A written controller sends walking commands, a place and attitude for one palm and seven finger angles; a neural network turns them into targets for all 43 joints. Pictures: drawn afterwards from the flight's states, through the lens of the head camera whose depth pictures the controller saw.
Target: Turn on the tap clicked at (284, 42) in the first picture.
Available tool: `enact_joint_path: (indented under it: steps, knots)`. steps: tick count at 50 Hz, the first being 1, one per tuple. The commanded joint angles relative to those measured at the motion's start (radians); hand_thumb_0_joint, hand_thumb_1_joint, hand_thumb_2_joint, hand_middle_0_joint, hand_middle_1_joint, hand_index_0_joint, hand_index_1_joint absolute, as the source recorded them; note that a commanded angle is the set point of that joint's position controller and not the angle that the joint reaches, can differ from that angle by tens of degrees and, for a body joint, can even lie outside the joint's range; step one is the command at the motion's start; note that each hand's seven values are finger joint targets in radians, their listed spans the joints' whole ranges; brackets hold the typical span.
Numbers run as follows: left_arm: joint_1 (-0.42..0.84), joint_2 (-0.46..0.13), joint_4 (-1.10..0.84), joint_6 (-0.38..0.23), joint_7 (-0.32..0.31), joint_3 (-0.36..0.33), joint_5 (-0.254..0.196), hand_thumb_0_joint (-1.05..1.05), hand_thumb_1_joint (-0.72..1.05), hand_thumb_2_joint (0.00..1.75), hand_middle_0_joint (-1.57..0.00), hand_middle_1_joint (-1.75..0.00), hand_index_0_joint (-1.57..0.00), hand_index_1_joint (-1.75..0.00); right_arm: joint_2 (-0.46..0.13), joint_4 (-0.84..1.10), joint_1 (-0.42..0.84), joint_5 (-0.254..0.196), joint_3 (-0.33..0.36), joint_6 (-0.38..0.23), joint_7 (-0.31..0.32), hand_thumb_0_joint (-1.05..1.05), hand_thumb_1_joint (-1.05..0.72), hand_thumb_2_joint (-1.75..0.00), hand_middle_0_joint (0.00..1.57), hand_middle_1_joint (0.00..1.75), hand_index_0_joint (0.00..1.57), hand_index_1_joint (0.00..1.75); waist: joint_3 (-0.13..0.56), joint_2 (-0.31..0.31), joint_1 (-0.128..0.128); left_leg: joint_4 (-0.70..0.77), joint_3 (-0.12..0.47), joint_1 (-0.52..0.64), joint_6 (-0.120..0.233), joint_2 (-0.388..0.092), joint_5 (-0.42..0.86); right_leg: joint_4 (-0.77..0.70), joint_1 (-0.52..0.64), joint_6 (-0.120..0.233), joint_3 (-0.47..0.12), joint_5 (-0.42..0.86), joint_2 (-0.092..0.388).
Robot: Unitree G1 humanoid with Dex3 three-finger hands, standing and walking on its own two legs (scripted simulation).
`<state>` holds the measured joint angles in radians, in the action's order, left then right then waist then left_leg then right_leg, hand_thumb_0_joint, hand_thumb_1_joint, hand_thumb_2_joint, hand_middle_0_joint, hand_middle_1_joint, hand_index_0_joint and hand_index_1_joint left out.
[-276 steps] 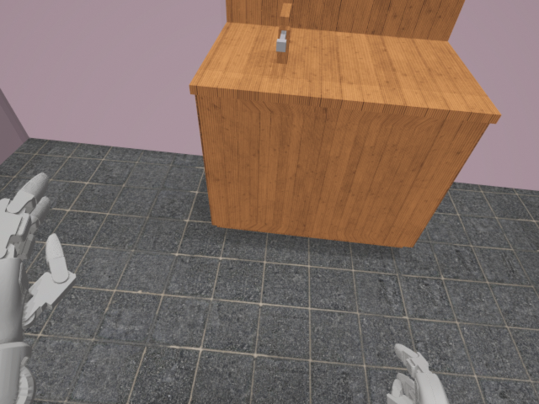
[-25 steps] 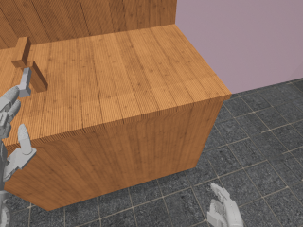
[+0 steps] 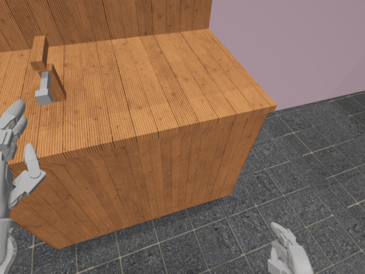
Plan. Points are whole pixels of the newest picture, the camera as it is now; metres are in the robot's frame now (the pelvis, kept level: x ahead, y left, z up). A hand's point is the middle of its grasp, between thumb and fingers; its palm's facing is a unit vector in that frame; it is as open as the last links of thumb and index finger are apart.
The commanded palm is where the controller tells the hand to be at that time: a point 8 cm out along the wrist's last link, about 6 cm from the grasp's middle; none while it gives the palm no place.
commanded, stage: come to a stop and stand still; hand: left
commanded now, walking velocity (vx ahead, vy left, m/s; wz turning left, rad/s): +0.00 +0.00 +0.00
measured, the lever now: (44, 97) +0.47 +0.39 +0.10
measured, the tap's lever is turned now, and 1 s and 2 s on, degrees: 0 0 0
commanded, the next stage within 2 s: look again from close up in 0.40 s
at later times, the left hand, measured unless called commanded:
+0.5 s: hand (16, 184) +0.21 +0.28 +0.16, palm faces +0.46 -0.82 -0.33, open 7.4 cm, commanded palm +0.15 +0.30 +0.18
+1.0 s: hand (37, 162) +0.25 +0.27 +0.16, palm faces +0.44 -0.81 -0.38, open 7.4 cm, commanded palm +0.19 +0.29 +0.18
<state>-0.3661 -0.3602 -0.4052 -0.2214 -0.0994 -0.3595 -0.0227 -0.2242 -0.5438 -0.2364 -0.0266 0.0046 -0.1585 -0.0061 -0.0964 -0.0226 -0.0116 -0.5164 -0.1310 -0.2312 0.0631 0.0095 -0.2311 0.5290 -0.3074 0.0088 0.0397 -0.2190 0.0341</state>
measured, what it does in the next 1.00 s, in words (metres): shifts its weight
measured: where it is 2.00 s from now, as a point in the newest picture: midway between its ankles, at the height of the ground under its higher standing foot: outside the picture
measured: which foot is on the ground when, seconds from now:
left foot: down 0.00-1.00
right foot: down 0.00-1.00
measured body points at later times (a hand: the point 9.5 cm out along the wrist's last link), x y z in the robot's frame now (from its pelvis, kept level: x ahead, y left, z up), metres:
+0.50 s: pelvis +0.00 +0.01 +0.01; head -0.01 +0.03 +0.46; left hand +0.18 +0.32 +0.18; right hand +0.19 -0.19 -0.05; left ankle +0.04 +0.08 -0.73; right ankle +0.08 -0.12 -0.73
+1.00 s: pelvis +0.05 +0.00 +0.01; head +0.06 +0.01 +0.46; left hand +0.22 +0.31 +0.18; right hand +0.25 -0.21 -0.07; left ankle +0.04 +0.08 -0.73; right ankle +0.08 -0.12 -0.73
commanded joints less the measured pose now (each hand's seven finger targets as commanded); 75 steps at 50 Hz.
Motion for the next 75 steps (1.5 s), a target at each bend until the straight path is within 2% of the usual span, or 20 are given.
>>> enact_joint_path:
  steps: [1,4,12,18,26,30,40,45,53,56,60,62,64,66,67,69,72,73,74,75]
  knots:
    - [0.098,-0.224,-0.234,-0.071,-0.028,-0.187,0.002,0.0,0.9,0.9,-0.2,-0.3,-0.2,-0.3,-0.1,0.174,0.109,0.008,0.015,-0.054,0.015,0.0,-0.9,-0.9,0.2,0.3,0.2,0.3,0.133,0.067,-0.028,0.283,0.184,-0.208,-0.006,-0.161,-0.268,0.017,0.227,0.004,-0.011,-0.078,-0.011]
    - [0.197,-0.231,-0.262,-0.081,-0.026,-0.186,0.01,0.0,0.9,0.9,-0.2,-0.3,-0.2,-0.3,-0.099,0.169,0.114,0.018,0.011,-0.065,0.023,0.0,-0.9,-0.9,0.2,0.3,0.2,0.3,0.108,0.186,-0.024,0.315,0.191,-0.221,0.0,-0.167,-0.371,0.027,0.226,0.007,-0.021,-0.077,-0.022]
    - [0.195,-0.086,-0.145,-0.058,-0.008,-0.023,0.026,0.0,0.9,0.9,-0.2,-0.3,-0.2,-0.3,-0.09,0.125,0.093,0.022,0.001,-0.08,0.018,0.0,-0.9,-0.9,0.2,0.3,0.2,0.3,0.076,0.085,-0.018,0.286,0.181,-0.146,-0.029,-0.121,-0.397,-0.106,0.133,0.009,-0.085,-0.127,-0.038]
    - [0.187,-0.122,-0.139,-0.053,-0.016,-0.054,0.026,0.0,0.9,0.9,-0.2,-0.3,-0.2,-0.3,-0.089,0.135,0.1,0.029,0.001,-0.054,0.027,0.0,-0.9,-0.9,0.2,0.3,0.2,0.3,0.093,0.071,-0.022,0.308,0.193,-0.113,-0.04,-0.113,-0.358,-0.142,0.137,0.007,-0.1,-0.093,-0.048]
    - [0.157,-0.138,-0.208,-0.063,-0.022,-0.069,0.017,0.0,0.9,0.9,-0.2,-0.3,-0.2,-0.3,-0.092,0.148,0.1,0.037,0.005,-0.042,0.039,0.0,-0.9,-0.9,0.2,0.3,0.2,0.3,0.149,0.126,-0.02,0.295,0.188,-0.043,-0.056,-0.096,-0.205,-0.159,0.167,0.011,-0.097,-0.009,-0.05]
    - [0.119,-0.137,-0.188,-0.059,-0.026,-0.069,0.012,0.0,0.9,0.9,-0.2,-0.3,-0.2,-0.3,-0.093,0.147,0.101,0.036,0.008,-0.037,0.044,0.0,-0.9,-0.9,0.2,0.3,0.2,0.3,0.153,0.086,-0.02,0.272,0.183,-0.042,-0.061,-0.088,-0.149,-0.173,0.174,0.01,-0.097,0.026,-0.041]
    - [0.046,-0.155,-0.228,-0.049,-0.028,-0.088,-0.013,0.0,0.9,0.9,-0.2,-0.3,-0.2,-0.3,-0.095,0.136,0.108,0.033,0.015,-0.014,0.052,0.0,-0.9,-0.9,0.2,0.3,0.2,0.3,0.244,0.077,-0.015,0.151,0.147,0.041,-0.093,-0.046,0.229,-0.149,0.218,0.021,-0.098,0.291,-0.014]
    - [-0.001,-0.162,-0.232,-0.039,-0.032,-0.101,-0.025,0.0,0.9,0.9,-0.2,-0.3,-0.2,-0.3,-0.097,0.133,0.115,0.032,0.016,0.003,0.059,0.0,-0.9,-0.9,0.2,0.3,0.2,0.3,0.26,0.063,-0.011,0.125,0.138,0.05,-0.087,-0.046,0.223,-0.144,0.22,0.026,-0.113,0.307,-0.002]
    - [0.079,-0.15,-0.22,-0.031,-0.039,-0.072,-0.026,0.0,0.9,0.9,-0.2,-0.3,-0.2,-0.3,-0.112,0.133,0.126,0.035,0.023,0.025,0.075,0.0,-0.9,-0.9,0.2,0.3,0.2,0.3,0.161,0.069,0.002,0.127,0.18,0.002,-0.025,-0.081,-0.153,-0.101,0.049,0.056,-0.176,-0.095,-0.008]
    - [0.114,-0.146,-0.217,-0.035,-0.041,-0.065,-0.021,0.0,0.9,0.9,-0.2,-0.3,-0.2,-0.3,-0.11,0.133,0.123,0.029,0.022,0.027,0.078,0.0,-0.9,-0.9,0.2,0.3,0.2,0.3,0.151,0.109,0.003,0.128,0.211,0.013,-0.009,-0.113,-0.127,-0.005,0.025,0.057,-0.145,-0.037,-0.023]
    - [0.088,-0.17,-0.251,-0.043,-0.045,-0.09,-0.019,0.0,0.9,0.9,-0.2,-0.3,-0.2,-0.3,-0.111,0.138,0.119,0.023,0.026,0.029,0.071,0.0,-0.9,-0.9,0.2,0.3,0.2,0.3,0.187,0.13,0.005,0.056,0.216,0.026,-0.005,-0.125,0.102,0.093,0.066,0.055,-0.095,0.134,-0.014]
    - [0.042,-0.18,-0.258,-0.047,-0.045,-0.105,-0.021,0.0,0.9,0.9,-0.2,-0.3,-0.2,-0.3,-0.107,0.142,0.115,0.018,0.031,0.032,0.062,0.0,-0.9,-0.9,0.2,0.3,0.2,0.3,0.22,0.079,0.0,-0.055,0.158,-0.006,-0.017,-0.096,0.228,0.071,0.146,0.076,-0.137,0.243,0.015]
    - [-0.014,-0.215,-0.244,-0.052,-0.049,-0.146,-0.026,0.0,0.9,0.9,-0.2,-0.3,-0.2,-0.3,-0.101,0.142,0.118,0.013,0.04,0.037,0.051,0.0,-0.9,-0.9,0.2,0.3,0.2,0.3,0.244,-0.099,-0.008,-0.298,0.068,-0.156,-0.053,-0.019,0.208,0.0,0.285,0.154,-0.333,0.406,0.141]
    - [-0.004,-0.219,-0.275,-0.072,-0.052,-0.16,-0.029,0.0,0.9,0.9,-0.2,-0.3,-0.2,-0.3,-0.1,0.144,0.135,0.01,0.043,0.042,0.034,0.0,-0.9,-0.9,0.2,0.3,0.2,0.3,0.199,-0.139,-0.033,-0.547,0.12,-0.442,-0.064,0.001,-0.268,-0.087,0.418,0.281,-0.578,0.517,0.305]
    - [-0.014,-0.213,-0.278,-0.079,-0.052,-0.16,-0.03,0.0,0.9,0.9,-0.2,-0.3,-0.2,-0.3,-0.1,0.133,0.126,0.012,0.038,0.049,0.028,0.0,-0.9,-0.9,0.2,0.3,0.2,0.3,0.153,-0.091,-0.039,-0.577,0.21,-0.49,-0.049,-0.056,-0.354,-0.087,0.375,0.28,-0.58,0.484,0.334]
    - [-0.029,-0.194,-0.298,-0.079,-0.053,-0.15,-0.024,0.0,0.9,0.9,-0.2,-0.3,-0.2,-0.3,-0.092,0.125,0.129,0.014,0.028,0.061,0.019,0.0,-0.9,-0.9,0.2,0.3,0.2,0.3,0.157,-0.062,-0.022,-0.427,0.237,-0.403,-0.031,-0.103,-0.305,-0.027,0.281,0.23,-0.472,0.409,0.288]
    - [0.042,-0.186,-0.311,-0.072,-0.049,-0.136,-0.029,0.0,0.9,0.9,-0.2,-0.3,-0.2,-0.3,-0.076,0.101,0.097,0.01,0.031,0.052,0.036,0.0,-0.9,-0.9,0.2,0.3,0.2,0.3,0.196,0.041,0.023,-0.036,0.053,0.123,-0.058,0.003,0.044,0.086,-0.043,0.095,-0.173,0.119,0.067]
    - [0.07,-0.186,-0.334,-0.077,-0.046,-0.137,-0.032,0.0,0.9,0.9,-0.2,-0.3,-0.2,-0.3,-0.105,0.107,0.094,0.007,0.05,0.041,0.046,0.0,-0.9,-0.9,0.2,0.3,0.2,0.3,0.21,0.189,0.031,0.051,0.233,0.254,0.0,-0.101,-0.009,0.261,-0.186,0.042,-0.124,-0.008,-0.011]
    - [0.081,-0.172,-0.335,-0.082,-0.047,-0.122,-0.033,0.0,0.9,0.9,-0.2,-0.3,-0.2,-0.3,-0.117,0.122,0.106,0.005,0.054,0.028,0.053,0.0,-0.9,-0.9,0.2,0.3,0.2,0.3,0.197,0.37,0.037,0.184,0.485,0.27,0.101,-0.305,-0.051,0.516,-0.295,-0.009,-0.035,-0.325,-0.084]
    - [0.074,-0.175,-0.244,-0.085,-0.049,-0.134,-0.026,0.0,0.9,0.9,-0.2,-0.3,-0.2,-0.3,-0.106,0.116,0.087,0.006,0.053,0.016,0.052,0.0,-0.9,-0.9,0.2,0.3,0.2,0.3,0.165,0.277,0.03,0.251,0.59,0.153,0.192,-0.353,-0.13,0.667,-0.309,-0.003,-0.062,-0.354,-0.094]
